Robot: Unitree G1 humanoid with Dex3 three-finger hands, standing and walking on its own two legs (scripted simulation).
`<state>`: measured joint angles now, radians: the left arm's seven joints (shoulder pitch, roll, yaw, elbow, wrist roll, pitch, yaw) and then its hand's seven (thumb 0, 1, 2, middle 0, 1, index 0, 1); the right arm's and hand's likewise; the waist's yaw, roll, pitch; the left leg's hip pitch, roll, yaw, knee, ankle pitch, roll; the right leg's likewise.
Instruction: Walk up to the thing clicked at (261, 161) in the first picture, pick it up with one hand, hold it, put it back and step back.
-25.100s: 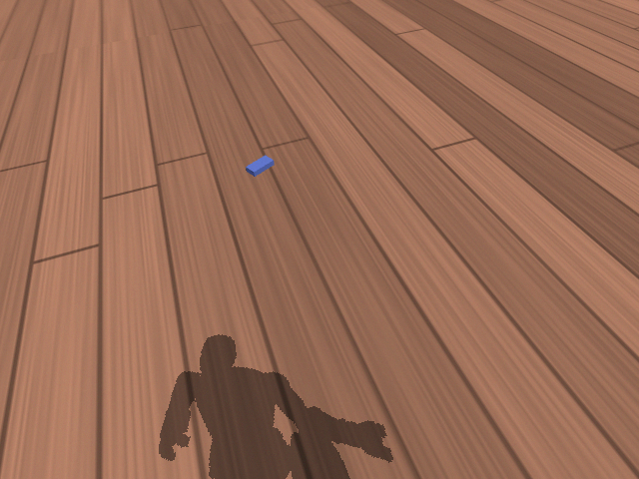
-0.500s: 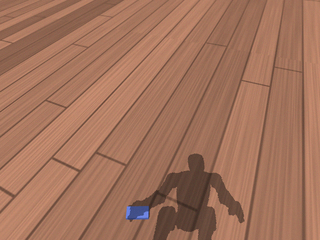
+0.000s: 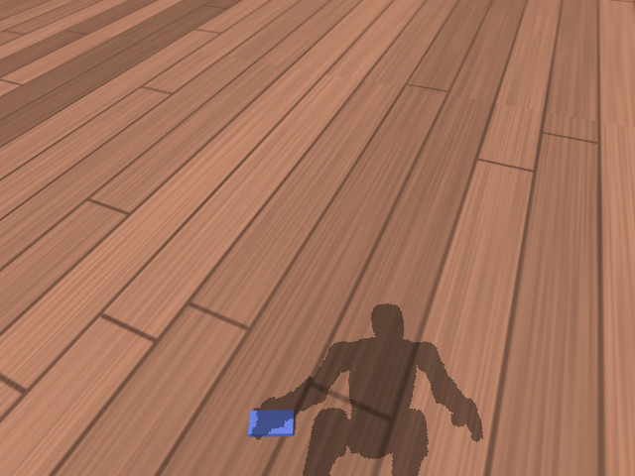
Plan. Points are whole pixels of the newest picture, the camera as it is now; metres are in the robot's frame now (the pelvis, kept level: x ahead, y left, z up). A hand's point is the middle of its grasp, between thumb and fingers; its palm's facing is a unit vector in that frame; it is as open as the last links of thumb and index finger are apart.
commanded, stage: stand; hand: left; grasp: from above
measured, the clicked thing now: (271, 423) +0.44 +0.21 -0.77
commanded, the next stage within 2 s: rise first in 0.80 s
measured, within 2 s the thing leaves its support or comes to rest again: neither
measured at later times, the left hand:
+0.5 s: hand out of the picture +0.07 +0.26 -0.16, palm faces -0.04 -0.94 -0.34, open 7.4 cm
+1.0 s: hand out of the picture +0.10 +0.25 -0.16, palm faces +0.02 -0.94 -0.34, open 7.5 cm
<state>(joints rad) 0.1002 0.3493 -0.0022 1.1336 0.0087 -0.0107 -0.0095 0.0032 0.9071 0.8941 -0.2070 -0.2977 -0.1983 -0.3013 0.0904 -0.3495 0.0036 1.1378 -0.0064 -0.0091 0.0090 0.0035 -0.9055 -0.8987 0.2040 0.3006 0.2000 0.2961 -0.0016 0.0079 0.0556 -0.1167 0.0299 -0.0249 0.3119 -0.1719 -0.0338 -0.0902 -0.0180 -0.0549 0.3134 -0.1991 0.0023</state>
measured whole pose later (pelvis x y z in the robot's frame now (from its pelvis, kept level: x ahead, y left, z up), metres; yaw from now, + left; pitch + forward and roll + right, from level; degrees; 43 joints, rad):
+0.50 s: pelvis +0.00 +0.00 +0.00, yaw +0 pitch -2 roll +0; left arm 0.11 0.35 0.00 1.13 0.01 -0.01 -0.01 0.00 0.91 0.89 -0.21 -0.30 -0.20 -0.30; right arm 0.10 -0.35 0.00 1.13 -0.01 -0.01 0.01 0.00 -0.91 -0.90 0.20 0.30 0.20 0.30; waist 0.00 0.01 0.05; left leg -0.11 0.02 -0.02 0.31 -0.17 -0.03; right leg -0.09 -0.02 -0.05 0.31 -0.20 0.01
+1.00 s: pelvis -0.01 +0.00 +0.00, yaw +0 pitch +0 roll +0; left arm 0.07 0.32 0.04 1.07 0.00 -0.03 0.00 0.01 0.84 0.89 -0.21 -0.37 -0.20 -0.37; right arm 0.16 -0.34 0.00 0.97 0.04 -0.03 -0.02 0.01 -0.92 -0.90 0.20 0.30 0.20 0.30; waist -0.01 0.01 0.06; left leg -0.20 0.02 -0.02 0.39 -0.19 -0.02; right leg -0.18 -0.03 -0.05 0.39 -0.22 0.01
